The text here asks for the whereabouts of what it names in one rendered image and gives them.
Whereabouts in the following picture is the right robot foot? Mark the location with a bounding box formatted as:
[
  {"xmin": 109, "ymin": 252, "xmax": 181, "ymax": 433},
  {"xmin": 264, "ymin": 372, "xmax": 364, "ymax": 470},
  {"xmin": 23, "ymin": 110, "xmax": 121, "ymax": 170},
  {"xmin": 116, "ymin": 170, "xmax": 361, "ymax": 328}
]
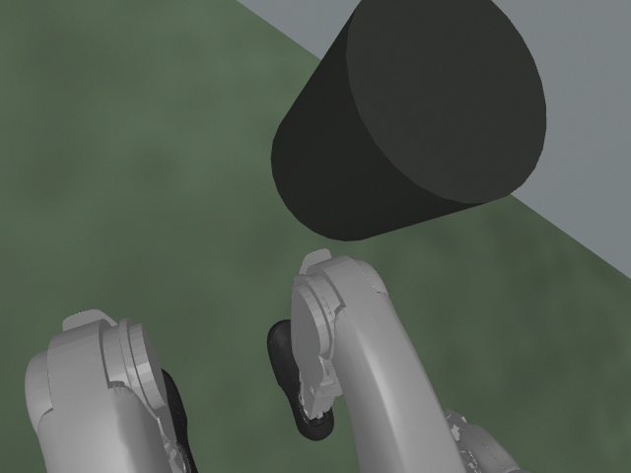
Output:
[{"xmin": 267, "ymin": 319, "xmax": 334, "ymax": 440}]

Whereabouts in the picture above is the right robot hand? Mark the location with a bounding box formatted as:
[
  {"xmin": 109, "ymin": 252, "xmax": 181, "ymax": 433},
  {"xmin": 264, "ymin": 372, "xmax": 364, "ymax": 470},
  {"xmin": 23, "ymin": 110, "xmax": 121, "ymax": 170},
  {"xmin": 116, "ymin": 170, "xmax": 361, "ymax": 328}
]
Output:
[{"xmin": 443, "ymin": 408, "xmax": 521, "ymax": 473}]

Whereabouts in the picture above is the left robot foot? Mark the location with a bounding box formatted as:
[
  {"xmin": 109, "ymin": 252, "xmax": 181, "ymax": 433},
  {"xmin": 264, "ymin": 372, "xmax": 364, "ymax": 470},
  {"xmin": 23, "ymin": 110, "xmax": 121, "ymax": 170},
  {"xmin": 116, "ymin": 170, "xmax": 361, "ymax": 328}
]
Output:
[{"xmin": 161, "ymin": 369, "xmax": 198, "ymax": 473}]

